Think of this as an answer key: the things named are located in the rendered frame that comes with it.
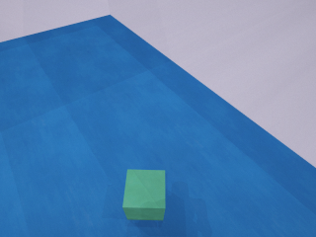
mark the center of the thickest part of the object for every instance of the carton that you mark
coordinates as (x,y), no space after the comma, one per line
(144,194)

